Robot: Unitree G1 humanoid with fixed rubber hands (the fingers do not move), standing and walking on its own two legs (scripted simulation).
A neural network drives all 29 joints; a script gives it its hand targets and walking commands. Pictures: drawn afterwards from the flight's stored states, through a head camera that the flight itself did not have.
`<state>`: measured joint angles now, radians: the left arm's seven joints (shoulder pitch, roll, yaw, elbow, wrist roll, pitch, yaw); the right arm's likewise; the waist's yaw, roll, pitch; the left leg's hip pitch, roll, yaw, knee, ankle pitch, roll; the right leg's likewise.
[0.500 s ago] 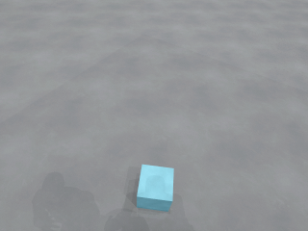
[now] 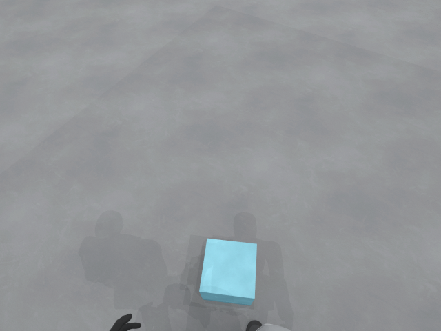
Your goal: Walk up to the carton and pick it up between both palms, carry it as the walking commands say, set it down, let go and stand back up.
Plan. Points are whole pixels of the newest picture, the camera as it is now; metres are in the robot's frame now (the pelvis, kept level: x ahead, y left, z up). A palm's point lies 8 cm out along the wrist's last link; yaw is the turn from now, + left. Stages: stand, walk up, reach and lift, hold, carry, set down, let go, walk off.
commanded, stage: walk up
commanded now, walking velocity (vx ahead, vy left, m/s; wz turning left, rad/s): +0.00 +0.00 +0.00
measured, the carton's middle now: (229, 272) +0.36 -0.02 -0.67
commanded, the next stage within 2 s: none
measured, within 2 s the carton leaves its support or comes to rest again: neither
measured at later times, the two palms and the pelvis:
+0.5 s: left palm out of the picture +0.04 +0.17 -0.12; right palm out of the picture +0.02 -0.31 -0.15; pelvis -0.02 -0.06 +0.00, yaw -2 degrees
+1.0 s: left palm out of the picture -0.02 +0.16 -0.13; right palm out of the picture -0.04 -0.30 -0.14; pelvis -0.04 -0.07 +0.01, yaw -2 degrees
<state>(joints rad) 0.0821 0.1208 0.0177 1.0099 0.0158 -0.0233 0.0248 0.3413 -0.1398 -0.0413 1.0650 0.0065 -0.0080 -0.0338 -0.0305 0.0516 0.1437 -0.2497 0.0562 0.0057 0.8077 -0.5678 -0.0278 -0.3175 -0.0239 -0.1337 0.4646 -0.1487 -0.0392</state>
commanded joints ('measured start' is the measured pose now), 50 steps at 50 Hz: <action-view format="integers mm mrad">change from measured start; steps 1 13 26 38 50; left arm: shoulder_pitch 62 163 139 182 217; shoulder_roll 158 121 203 146 140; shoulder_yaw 16 34 6 7 4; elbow -4 -5 -20 20 74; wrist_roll -6 -17 -2 -14 -1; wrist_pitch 8 93 -3 4 2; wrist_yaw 16 8 8 13 9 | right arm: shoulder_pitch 160 -226 -143 -71 -40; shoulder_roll -26 -186 -147 -134 -99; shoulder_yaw -9 -27 -32 -5 18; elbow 18 -144 -38 44 69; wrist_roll -14 -52 -12 -27 -24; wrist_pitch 33 43 56 20 9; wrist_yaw -9 -28 11 -3 -3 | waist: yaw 5 56 18 52 47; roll -214 190 -216 -14 -55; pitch -226 -127 -95 -77 -64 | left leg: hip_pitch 56 -37 -71 118 104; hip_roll -7 162 -10 48 47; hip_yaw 4 -18 -7 -43 -32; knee -129 -451 -167 -448 -497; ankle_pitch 102 732 169 503 457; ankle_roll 3 134 22 23 30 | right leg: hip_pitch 141 -107 191 136 147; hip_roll -219 39 -193 -88 -98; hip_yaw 194 148 249 192 198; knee -131 560 -173 -177 -185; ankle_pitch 514 -278 351 42 -14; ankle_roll -143 71 -64 -20 -4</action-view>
